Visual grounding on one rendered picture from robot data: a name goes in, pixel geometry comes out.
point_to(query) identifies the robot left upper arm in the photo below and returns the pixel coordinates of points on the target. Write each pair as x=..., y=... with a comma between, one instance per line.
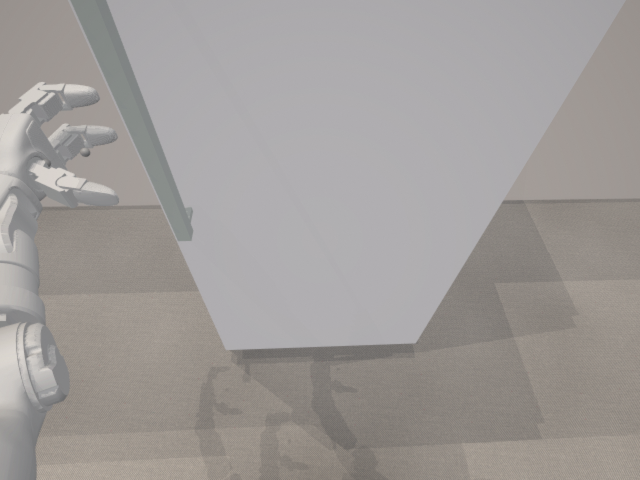
x=33, y=377

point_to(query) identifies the robot left forearm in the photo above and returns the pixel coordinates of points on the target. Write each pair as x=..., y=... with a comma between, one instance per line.
x=19, y=260

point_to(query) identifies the robot left hand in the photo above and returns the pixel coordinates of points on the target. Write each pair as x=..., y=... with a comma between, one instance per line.
x=23, y=145

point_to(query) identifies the fridge door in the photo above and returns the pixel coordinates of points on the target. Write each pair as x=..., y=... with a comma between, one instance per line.
x=343, y=158

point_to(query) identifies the handle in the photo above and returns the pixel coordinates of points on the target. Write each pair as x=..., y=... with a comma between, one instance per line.
x=102, y=34

